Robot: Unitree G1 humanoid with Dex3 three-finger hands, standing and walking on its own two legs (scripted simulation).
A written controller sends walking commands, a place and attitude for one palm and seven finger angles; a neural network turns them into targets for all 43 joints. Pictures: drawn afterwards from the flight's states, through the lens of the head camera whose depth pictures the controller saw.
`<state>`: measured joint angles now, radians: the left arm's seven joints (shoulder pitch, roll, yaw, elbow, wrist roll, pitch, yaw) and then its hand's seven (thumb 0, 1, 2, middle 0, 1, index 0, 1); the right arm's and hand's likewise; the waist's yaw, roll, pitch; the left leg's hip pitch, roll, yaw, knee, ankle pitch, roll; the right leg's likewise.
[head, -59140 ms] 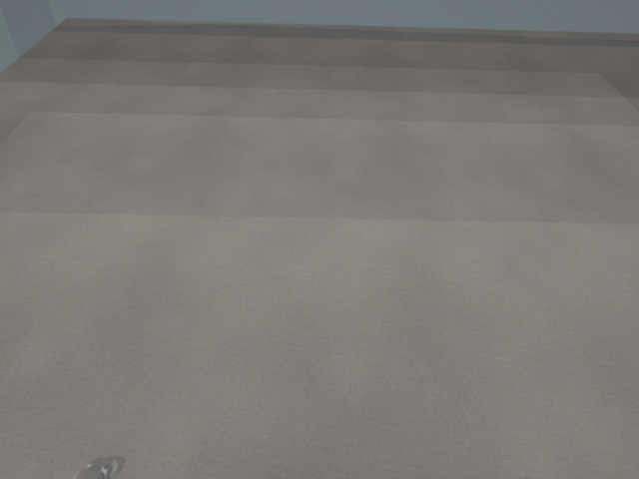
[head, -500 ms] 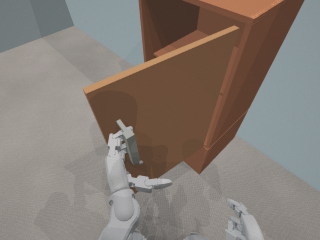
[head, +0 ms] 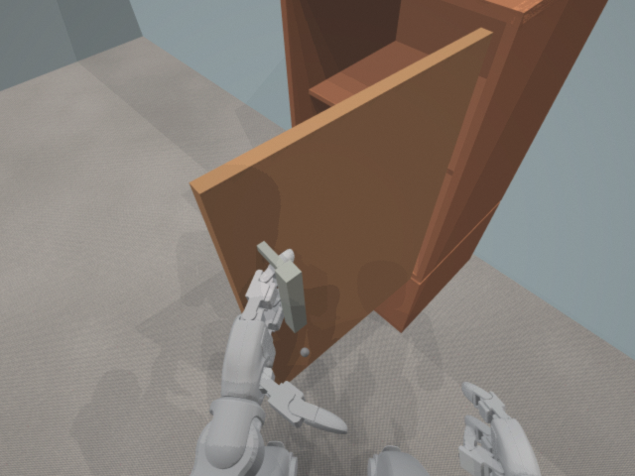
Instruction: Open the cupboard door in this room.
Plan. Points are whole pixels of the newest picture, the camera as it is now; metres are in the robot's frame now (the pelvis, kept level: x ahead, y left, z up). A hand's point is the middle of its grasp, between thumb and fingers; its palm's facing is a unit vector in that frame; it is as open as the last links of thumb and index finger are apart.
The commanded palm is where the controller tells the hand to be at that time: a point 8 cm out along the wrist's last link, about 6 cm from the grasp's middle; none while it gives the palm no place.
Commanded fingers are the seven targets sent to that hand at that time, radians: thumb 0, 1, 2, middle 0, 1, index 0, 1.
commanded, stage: slide the hand sideways off the handle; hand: left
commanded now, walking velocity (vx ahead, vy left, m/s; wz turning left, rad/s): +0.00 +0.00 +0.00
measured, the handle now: (282, 288) +0.32 +0.06 +0.07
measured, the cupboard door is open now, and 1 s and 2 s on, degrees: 86 85 85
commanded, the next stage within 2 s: draw the hand back to the body in 0.90 s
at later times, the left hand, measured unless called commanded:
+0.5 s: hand (263, 379) +0.22 +0.07 +0.06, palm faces -0.03 -1.00 +0.00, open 16.1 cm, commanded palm +0.19 +0.13 +0.06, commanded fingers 0.00 -0.50 0.30 -0.15 -0.30 -0.15 -0.30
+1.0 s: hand (216, 411) +0.19 +0.12 +0.06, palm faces -0.01 -1.00 +0.00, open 16.3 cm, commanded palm +0.16 +0.17 +0.07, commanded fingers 0.00 -0.50 0.30 -0.15 -0.30 -0.15 -0.30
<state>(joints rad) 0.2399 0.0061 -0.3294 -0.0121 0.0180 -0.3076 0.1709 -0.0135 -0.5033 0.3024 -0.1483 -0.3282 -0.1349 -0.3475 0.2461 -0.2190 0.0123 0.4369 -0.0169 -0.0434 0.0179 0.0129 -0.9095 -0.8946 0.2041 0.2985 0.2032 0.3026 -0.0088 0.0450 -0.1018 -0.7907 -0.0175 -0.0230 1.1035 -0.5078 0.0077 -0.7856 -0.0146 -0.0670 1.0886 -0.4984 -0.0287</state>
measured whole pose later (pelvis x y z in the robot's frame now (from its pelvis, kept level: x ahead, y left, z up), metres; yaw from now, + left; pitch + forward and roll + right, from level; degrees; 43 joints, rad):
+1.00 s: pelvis +0.01 -0.01 -0.02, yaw +0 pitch +14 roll -1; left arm 0.65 0.14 -0.08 -0.30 -0.14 -0.39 -0.07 -0.01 -0.50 0.30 -0.15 -0.30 -0.15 -0.31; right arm 0.26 -0.22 0.00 0.38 0.01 -0.05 -0.03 0.01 -0.91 -0.89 0.20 0.30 0.20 0.30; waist 0.00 0.04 -0.14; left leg -0.87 0.00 -0.04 1.20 -0.56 0.00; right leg -0.86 0.00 -0.08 1.16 -0.54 -0.04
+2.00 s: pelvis +0.04 +0.02 +0.07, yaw -1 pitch -2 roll -1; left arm 0.58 0.33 0.21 -0.47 -0.05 -0.02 0.13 0.00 0.25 0.62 -0.18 -0.30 -0.18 -0.31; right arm 0.25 -0.22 0.06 0.54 0.01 -0.11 -0.10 0.01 -0.91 -0.89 0.21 0.30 0.21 0.30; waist 0.05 0.06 -0.03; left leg -0.22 -0.02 0.00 0.60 -0.35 0.03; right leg -0.21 0.00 -0.04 0.56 -0.32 0.00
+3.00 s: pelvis +0.01 +0.01 +0.08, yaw -3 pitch +0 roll -1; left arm 0.55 0.39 0.38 -0.44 -0.06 -0.13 0.12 0.01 0.89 0.90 -0.21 -0.30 -0.21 -0.31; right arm 0.16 -0.25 -0.02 0.56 0.01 0.01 -0.08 0.01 -0.91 -0.89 0.21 0.30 0.20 0.30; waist 0.00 0.05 0.05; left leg -0.22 0.00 0.03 0.46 -0.23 0.02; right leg -0.22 0.01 -0.01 0.42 -0.19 0.00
